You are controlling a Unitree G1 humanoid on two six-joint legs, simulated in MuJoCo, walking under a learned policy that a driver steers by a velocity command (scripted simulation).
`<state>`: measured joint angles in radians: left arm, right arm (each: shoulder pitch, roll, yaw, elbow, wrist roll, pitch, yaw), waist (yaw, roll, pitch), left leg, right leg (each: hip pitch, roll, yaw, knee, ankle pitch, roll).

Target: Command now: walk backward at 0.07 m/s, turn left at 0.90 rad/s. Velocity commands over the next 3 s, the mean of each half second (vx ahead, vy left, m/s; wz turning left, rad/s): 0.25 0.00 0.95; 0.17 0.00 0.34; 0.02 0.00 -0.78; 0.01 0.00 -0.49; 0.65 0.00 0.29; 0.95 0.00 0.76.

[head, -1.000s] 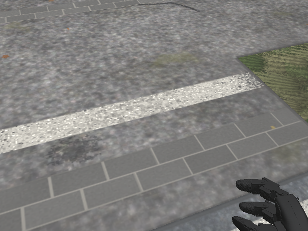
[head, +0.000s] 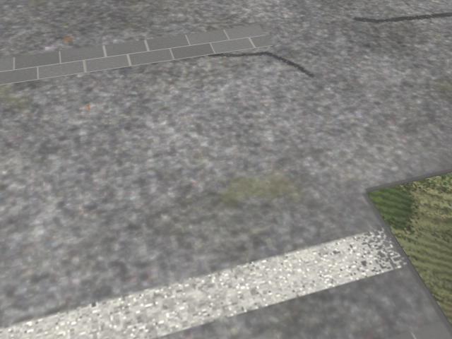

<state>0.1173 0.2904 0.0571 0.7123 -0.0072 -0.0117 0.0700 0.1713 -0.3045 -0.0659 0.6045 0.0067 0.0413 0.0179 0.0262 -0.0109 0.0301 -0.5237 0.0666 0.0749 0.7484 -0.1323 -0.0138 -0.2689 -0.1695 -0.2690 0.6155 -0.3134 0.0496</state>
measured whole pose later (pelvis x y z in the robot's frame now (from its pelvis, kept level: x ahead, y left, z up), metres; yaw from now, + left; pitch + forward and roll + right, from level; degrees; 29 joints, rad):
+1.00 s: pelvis +0.12 +0.15 +0.01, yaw +35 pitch +2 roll +0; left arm 0.25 0.28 0.06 0.76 -0.01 0.02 0.05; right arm 0.15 -0.20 -0.03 0.69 -0.04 -0.04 -0.01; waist 0.02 -0.02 0.02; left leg -0.34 0.04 0.17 0.46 -0.16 0.06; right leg -0.63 -0.10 0.00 1.19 -0.36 0.10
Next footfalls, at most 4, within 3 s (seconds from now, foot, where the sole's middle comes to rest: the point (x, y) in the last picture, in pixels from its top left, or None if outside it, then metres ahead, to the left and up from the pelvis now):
0.02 left None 0.13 0.11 -0.76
0.34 right None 0.07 -0.11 -0.76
0.76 left None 0.14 0.28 -0.76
1.26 right None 0.26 0.05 -0.76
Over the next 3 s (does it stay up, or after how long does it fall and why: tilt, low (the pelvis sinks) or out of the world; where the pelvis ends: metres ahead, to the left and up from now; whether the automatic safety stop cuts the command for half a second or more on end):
stays up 0.82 0.38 -0.02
